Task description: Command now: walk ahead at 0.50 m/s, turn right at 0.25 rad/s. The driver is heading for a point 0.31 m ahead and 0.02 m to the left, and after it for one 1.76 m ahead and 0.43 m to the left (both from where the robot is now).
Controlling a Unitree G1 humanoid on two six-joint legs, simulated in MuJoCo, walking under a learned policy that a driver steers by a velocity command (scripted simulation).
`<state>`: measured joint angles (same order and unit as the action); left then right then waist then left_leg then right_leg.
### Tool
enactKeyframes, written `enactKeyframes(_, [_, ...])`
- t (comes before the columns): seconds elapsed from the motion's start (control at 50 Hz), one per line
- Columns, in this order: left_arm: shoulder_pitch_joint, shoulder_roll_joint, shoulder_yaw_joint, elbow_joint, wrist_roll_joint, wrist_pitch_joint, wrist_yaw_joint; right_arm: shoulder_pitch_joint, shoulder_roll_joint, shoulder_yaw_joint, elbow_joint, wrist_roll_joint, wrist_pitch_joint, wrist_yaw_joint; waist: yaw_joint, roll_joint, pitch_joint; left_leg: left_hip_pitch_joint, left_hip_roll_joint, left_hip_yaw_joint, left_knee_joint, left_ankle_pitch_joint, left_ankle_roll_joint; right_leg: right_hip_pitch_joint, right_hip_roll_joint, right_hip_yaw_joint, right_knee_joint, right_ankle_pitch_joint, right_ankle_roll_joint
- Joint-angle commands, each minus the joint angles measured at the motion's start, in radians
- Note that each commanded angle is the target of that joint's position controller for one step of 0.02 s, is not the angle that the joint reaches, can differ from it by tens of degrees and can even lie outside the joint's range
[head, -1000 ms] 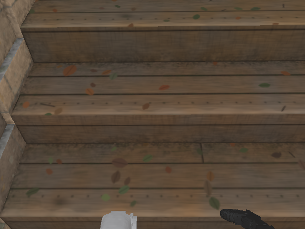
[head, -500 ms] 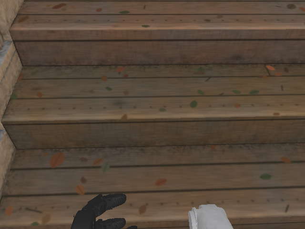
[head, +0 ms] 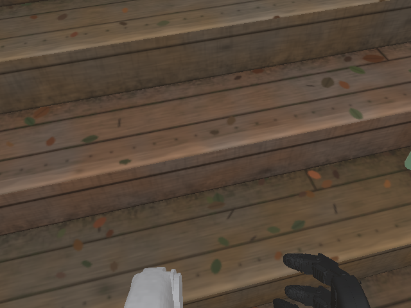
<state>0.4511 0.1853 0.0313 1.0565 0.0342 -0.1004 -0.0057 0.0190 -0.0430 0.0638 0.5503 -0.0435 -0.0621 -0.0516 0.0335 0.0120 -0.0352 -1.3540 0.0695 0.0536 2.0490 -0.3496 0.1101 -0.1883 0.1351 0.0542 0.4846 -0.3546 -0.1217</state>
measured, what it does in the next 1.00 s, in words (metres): climbs, turning left: left foot 0.17 m higher, then right foot 0.16 m higher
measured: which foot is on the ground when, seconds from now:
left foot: up 0.00-0.10, down 0.12-0.76, up 0.78-1.00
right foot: down 0.00-0.14, up 0.16-0.72, down 0.74-1.00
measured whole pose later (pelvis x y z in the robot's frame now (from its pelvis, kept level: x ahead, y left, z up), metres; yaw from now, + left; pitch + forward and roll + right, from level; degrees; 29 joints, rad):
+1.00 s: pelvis +0.39 -0.08 +0.26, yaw +23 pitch +0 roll +0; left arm 0.13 0.15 0.04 0.66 0.04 -0.01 0.07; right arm 0.11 -0.23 -0.08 0.58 -0.06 0.04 -0.05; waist -0.03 0.03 0.00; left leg -0.79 -0.08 -0.04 1.77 -0.06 -0.01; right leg -0.65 -0.14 -0.18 1.07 -0.41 -0.04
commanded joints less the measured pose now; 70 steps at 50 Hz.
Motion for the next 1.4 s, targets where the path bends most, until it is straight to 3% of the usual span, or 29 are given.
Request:
enactKeyframes(0.02, [0.066,0.126,0.022,-0.016,-0.018,0.013,0.049,-0.211,-0.054,0.011,-0.148,-0.006,0.002,0.019,0.028,-0.054,0.053,0.243,0.009,0.075,-0.364,-0.038,0.007,-0.101,-0.237,0.221,-0.432,0.465,-0.05])
enactKeyframes(0.08, [0.013,0.169,0.037,-0.093,-0.048,0.013,0.064,0.103,-0.094,-0.013,-0.006,0.046,-0.002,0.028,-0.095,-0.124,-0.222,0.889,-0.114,0.159,-0.727,0.003,0.043,-0.042,-0.262,0.062,-0.225,1.631,-0.054])
enactKeyframes(0.12, [-0.079,0.277,0.076,-0.149,-0.059,-0.016,0.042,0.333,-0.202,-0.057,0.082,0.053,-0.007,0.021,-0.244,-0.168,-0.335,1.058,-0.152,0.095,-1.048,0.016,0.034,0.135,-0.288,0.042,0.125,1.854,-0.048])
enactKeyframes(0.14, [-0.085,0.238,0.082,-0.168,-0.047,-0.028,0.025,0.441,-0.279,-0.088,0.146,0.02,-0.012,0.018,-0.265,-0.075,-0.333,1.2,-0.091,-0.102,-1.204,0.022,0.072,0.029,-0.226,0.064,0.405,1.553,-0.011])
enactKeyframes(0.16, [-0.008,0.093,0.067,-0.208,-0.039,-0.034,-0.015,0.472,-0.372,-0.119,0.198,0.008,0.003,-0.002,-0.194,0.375,-0.393,1.439,0.255,-0.771,-1.533,0.464,0.337,-0.371,0.066,0.024,1.02,0.19,0.104])
enactKeyframes(0.18, [-0.013,0.08,0.058,-0.24,0.03,-0.027,-0.033,0.411,-0.297,-0.124,0.216,0.035,0.014,-0.011,-0.127,0.185,-0.387,1.334,0.244,-0.94,-1.654,0.326,0.31,-0.45,0.028,0.147,1.296,0.147,0.075])
enactKeyframes(0.2, [-0.085,0.024,0.041,-0.298,0.035,-0.015,-0.042,0.301,-0.212,-0.113,0.253,0.033,0.005,-0.009,-0.03,0.046,-0.197,1.183,0.201,-0.795,-1.639,0.084,0.256,-0.55,-0.042,0.079,1.348,0.232,0.068])
enactKeyframes(0.22, [-0.141,-0.016,0.025,-0.328,0.044,-0.002,-0.032,0.302,-0.142,-0.102,0.305,0.028,-0.004,-0.001,-0.018,-0.082,-0.053,1.071,0.169,-0.668,-1.603,0.015,0.212,-0.647,-0.074,0.037,1.396,0.233,0.055])
enactKeyframes(0.28, [-0.156,-0.083,-0.017,-0.385,0.013,0.042,-0.002,0.35,-0.064,-0.084,0.411,0.018,-0.039,0.017,0.026,-0.066,0.076,0.951,0.06,-0.374,-1.623,0.22,0.133,-0.813,-0.096,0.033,1.547,0.14,0.025])
enactKeyframes(0.34, [-0.148,-0.064,-0.029,-0.43,0.016,0.046,0.008,0.328,-0.105,-0.091,0.397,0.048,-0.06,0.027,0.082,-0.096,0.068,0.92,0.029,-0.26,-1.631,0.439,0.109,-0.805,-0.154,0.022,1.33,0.216,0.052])
enactKeyframes(0.4, [-0.227,-0.058,-0.027,-0.45,0.002,0.05,0.026,0.362,-0.17,-0.098,0.345,0.033,-0.071,0.009,0.04,0.025,-0.018,0.935,0.029,-0.215,-1.599,0.792,0.145,-0.756,-0.121,-0.089,1.316,0.268,0.084])
enactKeyframes(0.46, [-0.402,-0.076,-0.021,-0.529,0.027,0.054,0.049,0.456,-0.266,-0.145,0.315,0.029,-0.072,0.011,-0.046,0.081,-0.038,1.206,0.118,-0.401,-1.647,0.606,0.209,-1.049,-0.165,-0.064,1.526,0.194,0.075])
enactKeyframes(0.58, [-0.735,-0.104,-0.051,-0.702,0.005,0.06,0.023,0.588,-0.221,-0.156,0.321,0.001,-0.036,-0.036,-0.182,0.07,0.082,1.442,0.159,-0.532,-1.73,0.326,0.192,-1.433,-0.218,-0.02,1.566,-0.095,0.103])
enactKeyframes(0.64, [-0.682,-0.108,-0.063,-0.739,0.024,0.08,0.011,0.52,-0.264,-0.174,0.307,0.021,-0.013,-0.039,-0.118,0.067,0.001,1.33,0.104,-0.457,-1.762,0.36,0.138,-1.165,-0.248,-0.031,1.26,0.069,0.11])
enactKeyframes(0.66, [-0.67,-0.131,-0.078,-0.75,0.001,0.091,0.01,0.483,-0.327,-0.193,0.27,0.036,-0.004,-0.036,-0.108,0.092,-0.065,1.266,0.124,-0.43,-1.883,0.493,0.132,-0.913,-0.246,-0.064,1.061,-0.088,0.081])
enactKeyframes(0.7, [-0.602,-0.102,-0.063,-0.728,-0.035,0.114,0.016,0.427,-0.335,-0.201,0.249,0.035,0.017,-0.019,-0.072,0.147,-0.067,1.195,0.118,-0.351,-1.889,0.604,0.093,-0.619,-0.221,-0.112,0.836,-0.215,0.049])
enactKeyframes(0.74, [-0.29,-0.037,-0.017,-0.603,-0.074,0.101,0.037,0.334,-0.344,-0.197,0.201,0.055,0.005,0.033,0.04,0.161,-0.22,1.167,0.051,-0.228,-1.663,1.281,0.044,-0.168,-0.113,-0.191,0.619,-0.077,0.022])
enactKeyframes(0.76, [-0.181,0.053,0.024,-0.579,-0.051,0.085,0.055,0.269,-0.359,-0.203,0.162,0.077,-0.017,0.064,0.117,0.111,-0.3,1.06,0.003,-0.211,-1.421,1.182,-0.015,0.006,-0.161,-0.039,0.539,0.015,0.0])
enactKeyframes(0.78, [-0.127,0.224,0.066,-0.584,0.015,0.088,0.065,0.196,-0.301,-0.195,0.051,0.084,-0.014,0.074,0.165,-0.377,-0.41,0.792,-0.198,-0.14,-0.961,0.438,-0.12,0.117,-0.506,0.549,0.169,0.203,-0.125])
enactKeyframes(0.8, [-0.285,0.194,0.059,-0.636,-0.007,0.11,0.074,0.247,-0.239,-0.184,0.048,0.001,-0.009,0.08,0.079,-0.478,-0.451,0.755,-0.223,-0.235,-0.472,-0.062,-0.125,-0.039,-0.563,0.846,-0.061,0.086,-0.193])
enactKeyframes(0.84, [-0.507,0.031,0.015,-0.621,-0.014,0.124,0.077,0.265,-0.165,-0.17,0.037,-0.037,0.045,0.049,-0.087,-0.297,-0.174,0.615,-0.114,-0.213,-0.282,0.094,-0.112,-0.308,-0.506,0.583,-0.001,-0.451,-0.094])
enactKeyframes(0.86, [-0.544,-0.038,-0.004,-0.579,-0.023,0.127,0.087,0.273,-0.159,-0.163,0.033,-0.047,0.066,0.028,-0.14,-0.239,-0.008,0.594,-0.095,-0.178,-0.301,0.166,-0.108,-0.46,-0.454,0.404,0.096,-0.461,-0.038])
enactKeyframes(0.88, [-0.532,-0.068,-0.014,-0.546,-0.013,0.125,0.088,0.297,-0.172,-0.158,0.044,-0.049,0.085,0.016,-0.165,-0.163,0.032,0.626,-0.104,-0.154,-0.3,0.2,-0.111,-0.537,-0.404,0.257,0.151,-0.404,-0.014])
enactKeyframes(0.94, [-0.456,-0.032,-0.008,-0.481,0.003,0.086,0.073,0.298,-0.165,-0.143,0.055,-0.017,0.116,0.001,-0.155,-0.084,0.068,0.601,-0.137,-0.117,-0.22,0.306,-0.117,-0.552,-0.418,0.103,0.162,-0.239,-0.036])
enactKeyframes(1.04, [-0.351,0.067,0.026,-0.465,0.009,0.041,0.081,0.147,-0.205,-0.144,-0.011,-0.015,0.12,-0.002,-0.072,-0.068,0.003,0.47,-0.138,-0.13,-0.215,0.306,-0.123,-0.339,-0.499,0.151,0.13,-0.258,-0.072])
enactKeyframes(1.18, [-0.293,0.092,0.048,-0.506,0.018,0.075,0.103,0.048,-0.192,-0.142,-0.101,-0.012,0.133,0.012,-0.01,-0.11,-0.034,0.471,-0.06,-0.179,-0.397,0.216,-0.167,-0.168,-0.581,0.231,0.13,-0.185,-0.11])
enactKeyframes(1.3, [-0.311,0.118,0.051,-0.545,0.047,0.093,0.109,0.072,-0.184,-0.138,-0.097,0.013,0.13,0.031,-0.004,-0.2,-0.031,0.735,0.024,-0.101,-0.949,0.013,-0.119,-0.225,-0.519,0.105,0.192,-0.148,-0.016])
enactKeyframes(1.36, [-0.24,0.108,0.048,-0.515,0.039,0.125,0.092,0.221,-0.159,-0.124,0.008,0.032,0.076,0.038,-0.017,-0.011,-0.06,1.027,-0.048,0.023,-1.537,0.264,-0.094,-0.162,-0.357,-0.143,0.483,0.192,0.108])
enactKeyframes(1.4, [-0.164,0.088,0.056,-0.469,0.026,0.139,0.044,0.265,-0.197,-0.137,0.107,0.013,0.048,0.041,0.02,0.203,-0.025,1.255,-0.054,0.049,-1.598,0.671,-0.109,-0.309,-0.228,-0.284,0.707,-0.073,0.115])
Velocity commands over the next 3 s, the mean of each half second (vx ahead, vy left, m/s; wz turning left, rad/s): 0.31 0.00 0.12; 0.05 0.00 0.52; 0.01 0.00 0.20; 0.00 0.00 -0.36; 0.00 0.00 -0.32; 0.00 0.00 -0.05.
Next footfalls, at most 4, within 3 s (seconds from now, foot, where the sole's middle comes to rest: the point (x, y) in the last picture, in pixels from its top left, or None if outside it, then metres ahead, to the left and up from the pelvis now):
0.12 left None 0.27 0.10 -0.60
0.74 right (283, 241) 0.56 -0.14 -0.44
1.28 left None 0.32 0.07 -0.46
1.50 left None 0.21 0.04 -0.58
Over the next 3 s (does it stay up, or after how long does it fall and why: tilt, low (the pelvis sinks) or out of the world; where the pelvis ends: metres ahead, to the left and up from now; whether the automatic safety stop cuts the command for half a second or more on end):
stays up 0.52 0.19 0.34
